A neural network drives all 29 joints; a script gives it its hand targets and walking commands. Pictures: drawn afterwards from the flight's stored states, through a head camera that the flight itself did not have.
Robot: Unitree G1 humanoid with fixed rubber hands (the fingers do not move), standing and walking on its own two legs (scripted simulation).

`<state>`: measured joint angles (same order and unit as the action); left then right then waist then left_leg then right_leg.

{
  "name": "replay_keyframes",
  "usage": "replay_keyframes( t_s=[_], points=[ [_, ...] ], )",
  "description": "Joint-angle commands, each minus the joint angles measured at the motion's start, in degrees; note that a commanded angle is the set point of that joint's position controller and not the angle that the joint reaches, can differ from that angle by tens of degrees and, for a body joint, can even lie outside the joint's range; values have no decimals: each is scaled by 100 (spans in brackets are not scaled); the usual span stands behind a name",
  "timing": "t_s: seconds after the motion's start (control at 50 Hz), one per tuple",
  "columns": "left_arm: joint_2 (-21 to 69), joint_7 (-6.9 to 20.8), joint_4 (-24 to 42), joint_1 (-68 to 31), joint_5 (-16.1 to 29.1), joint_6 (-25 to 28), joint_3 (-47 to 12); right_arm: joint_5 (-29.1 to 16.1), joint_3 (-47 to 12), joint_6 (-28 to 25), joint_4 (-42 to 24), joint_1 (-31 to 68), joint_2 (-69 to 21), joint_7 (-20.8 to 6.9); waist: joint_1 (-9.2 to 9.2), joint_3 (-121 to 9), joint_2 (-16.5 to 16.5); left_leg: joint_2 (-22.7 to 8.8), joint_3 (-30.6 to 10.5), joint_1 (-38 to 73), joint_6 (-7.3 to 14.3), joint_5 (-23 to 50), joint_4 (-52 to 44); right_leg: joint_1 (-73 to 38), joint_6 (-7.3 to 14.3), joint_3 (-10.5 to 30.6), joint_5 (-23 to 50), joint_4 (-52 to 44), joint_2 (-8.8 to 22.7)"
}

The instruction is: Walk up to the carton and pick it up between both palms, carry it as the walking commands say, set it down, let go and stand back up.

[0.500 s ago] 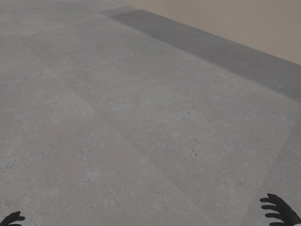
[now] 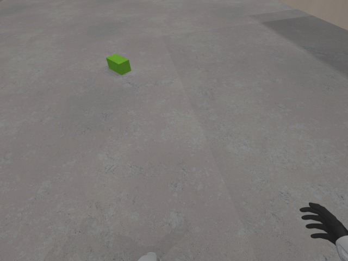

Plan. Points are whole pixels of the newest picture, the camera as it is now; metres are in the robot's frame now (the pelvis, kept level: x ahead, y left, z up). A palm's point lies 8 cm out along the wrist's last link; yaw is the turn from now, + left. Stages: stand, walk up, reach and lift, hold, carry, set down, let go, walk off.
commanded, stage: walk up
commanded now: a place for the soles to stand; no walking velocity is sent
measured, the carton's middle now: (118, 64) +2.36 +1.04 -0.71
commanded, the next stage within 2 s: none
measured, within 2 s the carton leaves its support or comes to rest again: neither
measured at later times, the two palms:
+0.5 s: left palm (56, 179) +0.35 +0.44 -0.07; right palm (275, 170) +0.46 -0.25 -0.11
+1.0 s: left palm (48, 156) +0.46 +0.54 -0.10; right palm (195, 77) +0.95 +0.03 -0.06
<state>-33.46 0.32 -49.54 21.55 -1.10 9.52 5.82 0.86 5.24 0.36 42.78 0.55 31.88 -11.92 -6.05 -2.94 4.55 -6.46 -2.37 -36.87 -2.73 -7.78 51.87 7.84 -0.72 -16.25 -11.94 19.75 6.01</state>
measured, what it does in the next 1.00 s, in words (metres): walks ahead, turning left: left foot, then right foot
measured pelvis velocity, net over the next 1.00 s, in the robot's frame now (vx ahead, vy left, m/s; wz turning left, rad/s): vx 0.60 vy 0.21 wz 0.43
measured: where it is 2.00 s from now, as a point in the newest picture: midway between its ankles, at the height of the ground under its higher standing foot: (142, 141)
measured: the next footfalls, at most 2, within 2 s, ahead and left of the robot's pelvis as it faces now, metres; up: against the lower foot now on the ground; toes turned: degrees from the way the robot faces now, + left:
left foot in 0.20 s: +0.26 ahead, +0.20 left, +0.00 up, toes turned +12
right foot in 0.52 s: +0.53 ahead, -0.01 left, +0.00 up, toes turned +7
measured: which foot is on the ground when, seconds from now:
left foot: up 0.00-0.18, down 0.20-0.54, up 0.56-0.94, down 0.96-1.00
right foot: down 0.00-0.20, up 0.22-0.50, down 0.52-0.96, up 0.98-1.00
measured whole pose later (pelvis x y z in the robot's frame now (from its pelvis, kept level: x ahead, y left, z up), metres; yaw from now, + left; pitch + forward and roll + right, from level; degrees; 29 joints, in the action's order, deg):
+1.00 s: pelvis +0.60 +0.21 -0.03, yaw +24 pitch +1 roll +0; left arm -30.9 1.7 -49.8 20.9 0.1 5.8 3.4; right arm 1.1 4.9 -3.3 42.8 1.3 28.0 -6.4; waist -4.8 1.4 0.6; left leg 0.0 4.1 -27.5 4.0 -7.1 33.6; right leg 6.7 0.4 -8.7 -25.3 48.6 9.1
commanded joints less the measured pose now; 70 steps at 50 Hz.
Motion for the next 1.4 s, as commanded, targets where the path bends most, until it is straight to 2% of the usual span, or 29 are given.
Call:
replay_keyframes(
  t_s=[0.0,0.12,0.18,0.2,0.22,0.24,0.26,0.32,0.36,0.44,0.48,0.5,0.52,0.54,0.56,0.6,0.72,0.86,0.92,0.94,0.96,0.98,1.0,1.08,1.16,1.28,1.34,1.36,1.38],
  points=[
    [-1392,30,264,-129,-4,42,303,-66,107,-94,-462,959,543,-70,127,566,-947,-55,177,-290,48,266,-715,-365,712,811,-1021,-1483,1252],
    [-1545,49,256,218,10,-129,320,-27,70,-112,-587,1632,396,-16,-86,652,-1052,231,796,248,416,-247,-1985,-1086,979,270,213,-969,1458],
    [-1416,39,400,-64,115,-246,247,47,278,-142,-239,57,773,197,745,-224,-769,866,1102,2646,907,-793,-2589,-330,878,-342,2099,1477,1252],
    [-969,40,505,223,104,-239,66,49,492,-177,20,-1193,1155,361,1226,-1209,-126,780,477,4898,1315,-1264,-2187,1137,612,-302,1788,3493,1004],
    [-553,71,850,-26,70,-106,-148,-21,705,-173,20,-1705,1880,538,1577,-1343,1353,-695,-2117,6106,1754,-2079,-2590,3648,232,-66,-1099,5360,328],
    [-830,95,943,-383,74,-57,-161,-254,706,-213,-20,-1512,2020,649,1391,-1326,782,-1259,-3167,5909,1903,-2052,-3395,4401,205,909,-1507,5870,248],
    [-1082,111,831,-575,187,-42,-123,-333,603,-250,-23,-1385,1726,679,1226,-970,-85,-1193,-2663,5490,1876,-1122,-3364,4254,238,1305,-929,5413,540],
    [-927,141,485,-140,179,-130,-60,-203,369,-388,-121,-850,941,716,561,-350,-101,-497,-1230,3717,1811,778,-3300,3036,52,1600,-613,4001,689],
    [-811,218,489,-318,78,-197,-46,-156,333,-446,-234,-628,902,648,553,-37,94,-398,-1054,2805,1931,53,-3428,2570,10,1439,-891,3079,529],
    [-679,370,525,-760,7,-136,81,-110,358,-549,-299,-588,1002,564,497,279,281,-223,-1008,1480,1699,-1570,-3629,1297,156,1211,473,1852,161],
    [-715,363,226,-88,11,-122,202,-82,266,-565,-273,-418,845,589,-20,146,-105,-70,-774,311,1383,-1688,-2794,-425,321,1157,652,1747,108],
    [-875,296,12,661,17,-101,309,-51,154,-606,-325,-293,665,616,-501,-110,-651,238,-518,-490,1166,-1171,-1565,-1682,512,1254,16,1569,65],
    [-1319,193,-73,1519,-39,-41,440,-15,14,-688,-440,-323,263,657,-953,-543,-2125,1058,90,-1098,843,-1006,868,-2357,751,2854,-1934,540,1124],
    [-1738,133,178,1024,4,-58,409,-74,17,-706,-421,-676,380,745,-555,-667,-2224,1216,-310,-1824,706,-2088,1859,-2116,1240,5417,-3725,-973,2504],
    [-1570,121,445,61,92,-90,322,-60,112,-662,-156,-791,870,779,-105,-288,-1357,534,-628,-1733,589,-1659,2314,-1518,1552,5276,-4123,-1066,2496],
    [-1076,155,556,-593,127,-110,217,-31,104,-626,151,-915,1000,686,251,254,-721,42,-507,-1269,353,-1032,1662,-497,1596,3784,-3096,-883,1956],
    [-1024,236,408,-839,56,11,163,-32,76,-431,59,-347,439,325,459,622,-1056,-1,290,157,166,78,-769,491,1201,1142,-1207,-1376,1048],
    [-1188,199,192,-408,43,-171,215,-33,27,-293,-182,565,198,275,328,681,-943,345,632,773,468,395,-2146,-487,1050,653,510,-1103,1183],
    [-1091,134,245,-274,138,-290,125,103,201,-292,69,-625,519,450,885,-111,-504,785,894,2689,846,-322,-2585,-296,861,248,2362,1217,986],
    [-706,113,347,-81,125,-311,-49,173,374,-332,304,-1672,907,592,1314,-930,132,488,194,4489,1174,-765,-2281,850,698,358,1735,3185,705],
    [-294,113,721,-52,175,-246,-237,110,552,-369,200,-2022,1551,737,1485,-1476,1370,-1268,-2671,5930,1733,-1608,-2703,3104,315,522,-968,5095,-77],
    [-629,70,710,-209,164,-237,-203,-166,575,-415,61,-1794,1674,792,1291,-1434,456,-1678,-3573,5482,1918,-1804,-3508,3585,371,1622,-1369,5553,-232],
    [-824,74,570,-315,214,-228,-173,-239,492,-448,88,-1474,1359,813,1099,-867,-116,-1433,-2685,4948,1808,-1241,-3468,3590,395,1894,-887,5320,82],
    [-595,229,267,34,144,-326,-46,-109,274,-625,66,-1022,650,853,570,-101,66,-695,-829,3120,1595,711,-3624,2563,107,1847,-431,3955,508],
    [-425,391,464,-834,23,-369,-27,-107,317,-722,34,-1123,768,772,792,385,166,-525,-514,2704,1680,-414,-4150,2503,27,1485,86,2423,410],
    [-284,520,436,-1451,64,-350,45,-87,326,-683,114,-1211,887,809,718,615,80,-540,-174,2318,1424,-109,-3868,1362,245,1233,913,1441,53],
    [-569,393,46,-179,48,-303,219,-37,200,-679,92,-1373,661,879,-42,-126,-831,-74,403,1624,1026,1231,-1282,-1095,587,1065,155,1003,-270],
    [-1097,263,-11,822,17,-268,383,8,52,-708,-71,-1485,289,902,-523,-799,-1841,425,685,620,737,302,841,-2227,907,2702,-830,772,908],
    [-1546,194,158,596,107,-261,397,-101,37,-722,-106,-1794,311,948,-245,-1124,-2128,993,214,-692,618,-2022,1791,-2644,1519,5299,-1517,-288,2218]
  ],
)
